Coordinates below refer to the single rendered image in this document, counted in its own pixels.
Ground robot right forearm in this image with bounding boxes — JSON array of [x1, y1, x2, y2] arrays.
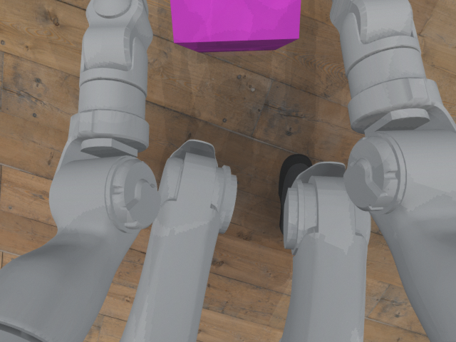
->
[[330, 0, 456, 136]]

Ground robot left shin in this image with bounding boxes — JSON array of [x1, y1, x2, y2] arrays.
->
[[158, 140, 218, 206]]

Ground robot left forearm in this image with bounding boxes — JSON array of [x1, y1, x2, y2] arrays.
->
[[49, 0, 153, 206]]

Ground carton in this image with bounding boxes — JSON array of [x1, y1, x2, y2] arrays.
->
[[170, 0, 301, 53]]

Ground robot right foot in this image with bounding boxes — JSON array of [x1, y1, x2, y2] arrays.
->
[[279, 154, 312, 235]]

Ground robot left upper arm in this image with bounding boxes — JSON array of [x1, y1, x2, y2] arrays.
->
[[0, 155, 161, 342]]

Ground robot right upper arm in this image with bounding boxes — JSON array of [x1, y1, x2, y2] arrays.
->
[[343, 129, 456, 342]]

